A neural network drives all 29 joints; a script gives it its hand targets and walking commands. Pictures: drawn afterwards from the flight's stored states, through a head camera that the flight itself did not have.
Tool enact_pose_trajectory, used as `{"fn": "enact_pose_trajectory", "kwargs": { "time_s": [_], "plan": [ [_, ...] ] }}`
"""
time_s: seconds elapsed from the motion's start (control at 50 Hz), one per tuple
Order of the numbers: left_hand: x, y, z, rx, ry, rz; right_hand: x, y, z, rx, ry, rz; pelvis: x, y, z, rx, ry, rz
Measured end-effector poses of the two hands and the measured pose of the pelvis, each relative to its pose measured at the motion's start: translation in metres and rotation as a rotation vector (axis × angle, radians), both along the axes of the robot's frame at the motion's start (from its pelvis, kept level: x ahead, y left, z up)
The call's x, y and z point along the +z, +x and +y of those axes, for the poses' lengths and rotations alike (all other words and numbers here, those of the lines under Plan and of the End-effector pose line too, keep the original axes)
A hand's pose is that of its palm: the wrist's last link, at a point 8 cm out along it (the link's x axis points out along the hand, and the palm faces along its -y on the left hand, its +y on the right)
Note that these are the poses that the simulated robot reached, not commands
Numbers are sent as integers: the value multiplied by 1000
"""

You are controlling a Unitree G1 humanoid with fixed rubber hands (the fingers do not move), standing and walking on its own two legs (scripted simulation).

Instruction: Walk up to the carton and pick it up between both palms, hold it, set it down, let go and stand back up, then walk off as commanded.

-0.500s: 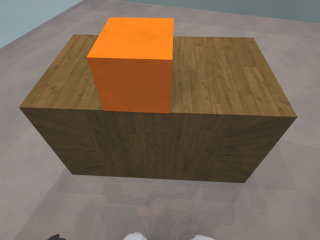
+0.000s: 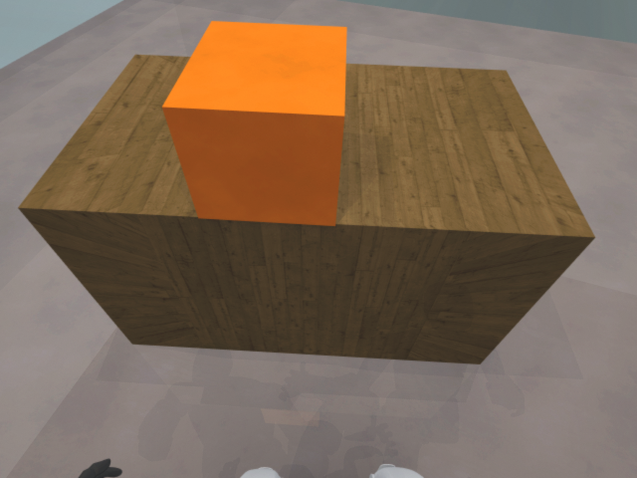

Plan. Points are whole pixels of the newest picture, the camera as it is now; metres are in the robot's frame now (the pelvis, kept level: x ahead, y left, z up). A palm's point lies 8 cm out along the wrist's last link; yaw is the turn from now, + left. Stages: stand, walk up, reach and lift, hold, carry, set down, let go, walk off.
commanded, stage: walk up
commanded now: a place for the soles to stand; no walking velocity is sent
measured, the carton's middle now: (272, 122) +0.73 +0.13 +0.03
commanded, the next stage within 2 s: none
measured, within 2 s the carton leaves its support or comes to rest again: neither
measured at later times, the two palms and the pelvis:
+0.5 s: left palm out of the picture +0.12 +0.31 -0.07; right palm out of the picture +0.07 -0.34 -0.07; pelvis +0.00 -0.01 +0.00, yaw -2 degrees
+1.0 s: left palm out of the picture +0.14 +0.32 -0.08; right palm out of the picture +0.09 -0.33 -0.05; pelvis +0.02 +0.00 +0.00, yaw -2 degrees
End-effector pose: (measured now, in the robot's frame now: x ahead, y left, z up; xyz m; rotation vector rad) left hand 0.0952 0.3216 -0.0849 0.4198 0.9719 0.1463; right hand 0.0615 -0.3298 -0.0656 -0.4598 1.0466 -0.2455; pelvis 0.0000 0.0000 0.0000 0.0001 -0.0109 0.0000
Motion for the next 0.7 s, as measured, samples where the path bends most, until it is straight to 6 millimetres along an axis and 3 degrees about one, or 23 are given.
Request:
{"fn": "enact_pose_trajectory", "kwargs": {
  "time_s": [0.12, 0.34, 0.42, 0.52, 0.6, 0.7],
  "plan": [
    [5, 3, -21, 7, -16, -17, -3, 12, -8, -3, 21, -3, 4, 7, -10, -5, 10, -4],
    [11, 6, 7, 14, 22, -17, -9, 20, 19, 17, 47, -66, 1, 5, 10, -9, -12, -26],
    [13, 17, 4, -13, 17, -42, -3, 15, 11, 10, 32, -71, 2, 3, 5, -17, -17, -32],
    [9, 22, -13, -49, 16, -42, -4, 5, -12, -17, 17, -48, -2, 1, -14, -32, -1, -30],
    [7, 11, -26, -31, -4, -29, -3, 11, -20, -15, 19, -30, 1, 3, -22, -24, 0, -26],
    [6, 2, -22, -13, -5, 17, -3, 18, -14, -10, 25, -33, 4, 9, -16, -23, -8, -13]
  ]
}}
